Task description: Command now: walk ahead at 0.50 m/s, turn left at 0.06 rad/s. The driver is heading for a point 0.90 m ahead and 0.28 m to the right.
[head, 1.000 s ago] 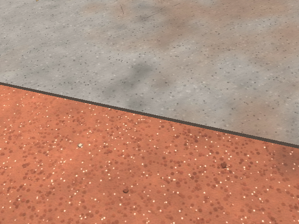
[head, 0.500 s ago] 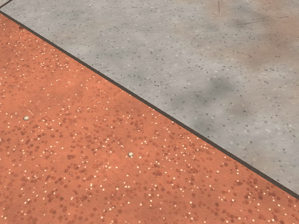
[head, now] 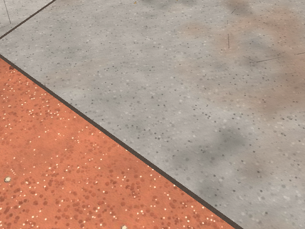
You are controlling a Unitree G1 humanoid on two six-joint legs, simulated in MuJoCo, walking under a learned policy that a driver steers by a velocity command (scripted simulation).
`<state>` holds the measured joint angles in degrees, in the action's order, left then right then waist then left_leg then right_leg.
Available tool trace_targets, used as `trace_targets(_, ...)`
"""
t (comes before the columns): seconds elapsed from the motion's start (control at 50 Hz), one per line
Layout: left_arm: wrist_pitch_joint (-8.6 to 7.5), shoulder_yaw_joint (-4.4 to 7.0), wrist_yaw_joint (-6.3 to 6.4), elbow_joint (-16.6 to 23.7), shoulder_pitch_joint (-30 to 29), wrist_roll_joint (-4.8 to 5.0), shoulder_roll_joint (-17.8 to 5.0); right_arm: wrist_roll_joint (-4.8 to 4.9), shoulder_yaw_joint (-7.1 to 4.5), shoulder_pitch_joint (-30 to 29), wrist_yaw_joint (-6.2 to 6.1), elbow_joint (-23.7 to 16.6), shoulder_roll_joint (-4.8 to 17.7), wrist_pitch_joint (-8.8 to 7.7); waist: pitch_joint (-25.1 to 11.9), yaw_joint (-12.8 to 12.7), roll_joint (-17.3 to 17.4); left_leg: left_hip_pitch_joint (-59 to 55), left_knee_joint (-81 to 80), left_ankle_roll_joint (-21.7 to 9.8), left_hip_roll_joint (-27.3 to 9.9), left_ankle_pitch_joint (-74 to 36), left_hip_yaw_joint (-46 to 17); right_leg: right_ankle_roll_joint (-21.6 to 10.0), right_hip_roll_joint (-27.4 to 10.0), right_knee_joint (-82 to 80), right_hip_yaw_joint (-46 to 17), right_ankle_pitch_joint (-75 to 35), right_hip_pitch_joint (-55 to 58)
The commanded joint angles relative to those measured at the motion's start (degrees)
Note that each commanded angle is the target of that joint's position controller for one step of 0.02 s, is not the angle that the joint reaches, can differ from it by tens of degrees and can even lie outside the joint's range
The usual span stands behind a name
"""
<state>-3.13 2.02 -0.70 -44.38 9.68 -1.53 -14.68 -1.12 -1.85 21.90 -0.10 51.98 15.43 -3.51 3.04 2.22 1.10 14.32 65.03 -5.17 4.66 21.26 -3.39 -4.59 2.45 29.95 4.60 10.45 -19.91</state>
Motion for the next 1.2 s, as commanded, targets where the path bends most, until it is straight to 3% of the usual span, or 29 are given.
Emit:
trace_targets(0.02,-0.95,1.26,0.15,-0.8,6.2,0.49,-4.5,-0.89,-0.83,0.2,0.82,-3.9,4.7,0.13,-2.0,-1.2,-4.3,15.5,2.4,1.0,-6.6,-3.5,-1.3,-7.8,-15.9,-18.0,-20.0,-7.1,12.9)
trace_targets(0.08,-2.26,1.46,-0.13,-3.2,9.3,1.04,-5.4,-1.28,-0.43,-0.8,1.70,-3.9,3.1,1.21,-1.8,-0.5,-5.1,16.1,-1.2,2.4,-7.7,-5.7,1.0,-8.2,-14.4,-20.5,-15.3,-13.1,11.4)
trace_targets(0.14,-2.40,1.53,-0.20,-5.1,11.8,1.21,-5.6,-1.29,0.01,-8.8,2.06,-6.4,2.6,1.40,0.7,-1.7,-4.8,21.5,-8.5,4.0,-9.9,-11.8,3.3,-8.0,-12.9,-23.2,-11.8,-14.4,12.2)
trace_targets(0.2,-2.32,1.44,-0.31,-6.6,13.8,1.35,-5.6,-0.89,0.84,-16.1,2.30,-8.5,1.3,1.09,1.3,-3.3,-4.9,20.3,-20.0,4.7,-9.7,-18.1,5.5,-6.5,-10.8,-23.1,-8.1,-18.1,12.8)
trace_targets(0.3,-2.07,1.57,0.18,-9.0,17.8,0.89,-6.7,-0.50,1.09,-23.3,2.05,-10.3,1.9,0.77,1.5,-5.3,-5.2,17.5,-30.0,3.2,-7.8,-20.0,6.8,-5.8,-13.5,-20.7,-8.0,-22.7,18.9)
trace_targets(0.36,-1.59,1.68,0.80,-9.8,17.3,0.51,-7.4,-0.73,0.47,-21.9,1.61,-10.2,3.2,0.23,1.1,-3.7,-5.2,13.0,-33.6,0.9,-6.1,-14.0,6.6,-5.0,-15.3,-15.2,-8.7,-31.9,22.7)
trace_targets(0.38,-1.43,1.73,0.95,-10.0,16.6,0.47,-7.8,-0.90,-0.03,-17.3,1.27,-8.8,3.9,-0.17,-1.1,-1.4,-5.1,7.1,-35.6,0.0,-4.4,-12.1,6.9,-4.4,-14.7,-9.7,-8.7,-38.3,22.7)
trace_targets(0.4,-1.23,1.56,0.90,-10.0,15.9,0.63,-7.6,-1.35,-0.78,-8.5,0.74,-5.8,5.1,-0.90,-5.7,2.4,-3.1,-4.2,-39.4,-1.4,-3.6,-13.5,6.9,-3.4,-12.3,0.3,-7.0,-38.9,19.8)
trace_targets(0.42,-1.44,0.93,0.73,-8.3,15.2,1.13,-5.9,-2.64,-2.00,1.7,-0.11,-3.7,9.1,-1.52,-12.9,6.2,1.2,-19.3,-40.3,-4.1,-13.4,-9.4,-3.0,-2.3,-9.5,15.2,-5.3,-24.9,9.6)
trace_targets(0.44,-1.35,-0.61,0.49,-6.9,22.3,3.12,1.1,-3.19,-3.66,5.0,-0.43,-3.3,14.9,-1.07,-20.9,3.6,14.3,-35.2,-44.7,-11.1,-30.6,-4.6,-28.4,0.3,0.3,35.6,-0.8,14.0,-10.7)
trace_targets(0.46,-0.64,1.35,1.25,-8.2,19.1,1.43,-6.5,-1.02,-3.21,2.3,-0.17,-3.8,11.3,-0.30,-18.0,3.8,5.9,-29.5,-48.6,-10.6,-29.7,-0.1,-32.3,-0.5,-0.9,41.2,-6.9,18.6,-15.3)
trace_targets(0.48,-0.62,1.83,0.99,-7.2,15.0,1.30,-6.7,-0.56,-2.17,-3.4,-0.10,-4.4,7.7,-0.32,-9.2,1.6,3.4,-21.5,-50.3,-8.8,-27.0,-0.9,-22.8,-0.9,-3.7,40.8,-8.3,13.5,-16.3)
trace_targets(0.5,-0.64,1.55,0.64,-7.0,13.1,1.40,-5.1,-0.56,-1.51,-6.5,0.10,-4.6,4.8,-0.77,-5.1,0.4,2.3,-15.2,-52.8,-7.2,-24.5,-5.8,-16.2,-0.7,-5.7,38.3,-8.1,9.7,-14.9)
trace_targets(0.54,0.79,1.69,-0.10,-7.6,13.5,0.14,-3.7,-0.24,-0.91,-7.7,-0.28,-3.6,2.5,-1.65,-1.9,-2.2,4.0,-8.1,-55.3,-3.9,-20.5,-12.4,-6.8,0.2,-7.4,35.3,-7.7,6.9,-11.0)
trace_targets(0.64,2.88,1.81,-1.56,-5.4,7.8,-0.22,-1.6,0.44,-1.50,-4.4,-0.50,-1.6,3.6,-3.44,-0.2,-3.3,2.6,-7.9,-58.2,-3.5,-19.3,-20.8,3.1,1.9,-8.5,33.1,-6.3,-0.6,-16.2)
trace_targets(0.74,2.69,1.08,-2.33,-1.7,-2.2,-0.08,-0.4,0.18,-1.39,-1.5,-0.67,0.2,3.1,-3.18,2.3,-1.8,2.4,-9.5,-57.9,-2.6,-17.2,-26.7,11.0,2.6,-7.8,19.5,-3.1,-9.8,-18.4)
trace_targets(0.84,2.47,0.43,-2.99,1.8,-9.8,-0.56,-0.4,-0.01,-1.77,3.2,-1.34,2.4,4.6,-2.39,3.3,0.3,2.4,-17.2,-54.5,-2.0,-19.6,-36.8,15.2,-0.4,-5.9,8.8,2.2,-8.2,-16.4)
trace_targets(0.9,2.50,1.02,-2.63,1.7,-7.4,-0.77,-1.6,-0.27,-2.21,2.6,-1.93,2.6,6.5,-1.39,0.7,-1.8,4.2,-21.3,-45.4,-1.2,-20.4,-58.9,17.9,-3.8,-1.6,6.7,5.1,-0.1,-10.1)
trace_targets(0.94,2.07,2.25,-2.01,-0.7,1.6,-0.76,-3.6,-0.33,-2.78,1.9,-1.97,2.4,8.3,-0.24,-4.8,-5.7,4.7,-20.8,-29.9,-1.0,-20.6,-65.8,18.6,-6.7,2.4,4.2,5.5,5.1,0.3)
trace_targets(0.96,1.55,3.49,-1.33,-3.5,10.4,-1.23,-5.7,-0.12,-2.85,1.0,-1.71,1.6,8.5,0.13,-9.4,-10.0,2.0,-14.1,-16.2,0.5,-19.5,-56.5,19.4,-8.8,2.7,-1.1,2.8,3.2,12.6)
trace_targets(0.98,1.56,5.52,-0.36,-4.3,15.6,-1.78,-12.2,0.52,-1.94,1.7,-1.22,-1.1,4.5,-0.14,-15.1,-10.9,-6.3,3.7,3.2,2.9,-15.4,-27.7,19.4,-13.8,-11.1,-3.2,-16.6,9.9,28.8)
trace_targets(1.0,2.19,6.42,-0.29,-3.1,13.0,-0.19,-16.4,0.66,-2.03,-0.7,-0.19,-5.3,3.4,-0.85,-18.3,-7.8,-13.8,23.4,19.3,5.7,-2.5,10.3,10.3,-21.5,-22.5,-12.4,-47.2,5.7,37.7)
trace_targets(1.02,2.72,5.95,0.00,-3.3,12.4,0.73,-14.6,0.01,-2.40,-7.8,0.02,-6.5,6.0,-1.44,-12.2,-9.0,-2.8,30.0,19.0,5.0,-6.7,4.7,2.2,-19.2,-21.0,-14.1,-40.0,0.5,35.0)
trace_targets(1.04,2.54,5.32,0.40,-3.7,9.8,1.02,-12.2,0.66,-1.95,-8.4,0.20,-7.0,4.8,-2.22,-6.3,-6.8,-1.2,29.1,14.5,4.7,-8.8,-0.8,2.4,-17.1,-19.6,-14.4,-32.5,-6.0,27.6)
trace_targets(1.06,2.13,4.65,0.59,-3.6,7.2,0.92,-9.5,0.50,-1.96,-6.8,0.02,-6.0,4.5,-2.33,-2.8,-3.8,1.5,25.4,8.8,4.8,-10.6,-2.9,2.3,-14.1,-16.2,-14.8,-26.8,-13.5,21.0)
trace_targets(1.1,1.08,3.81,0.90,-3.2,4.5,1.58,-7.1,-1.45,-1.84,-4.6,0.11,-5.5,3.7,-0.28,-3.0,-0.6,-0.3,18.6,3.2,6.3,-11.9,-3.9,1.9,-11.6,-11.1,-15.5,-19.8,-20.3,14.4)
trace_targets(1.12,0.43,3.67,0.83,-3.3,5.2,1.79,-7.0,-1.76,-1.86,-4.5,0.37,-5.7,3.4,0.65,-3.8,-0.3,-1.1,17.6,2.0,7.0,-11.7,-3.9,2.3,-11.6,-10.1,-15.6,-19.0,-22.8,13.5)
trace_targets(1.2,-0.28,4.11,0.64,-3.8,9.7,1.58,-9.1,-1.63,-1.58,-10.7,0.92,-8.3,2.7,2.06,-2.6,-1.9,-3.2,21.1,-6.1,8.9,-11.5,-9.3,3.6,-11.0,-8.3,-17.5,-18.8,-20.0,11.5)
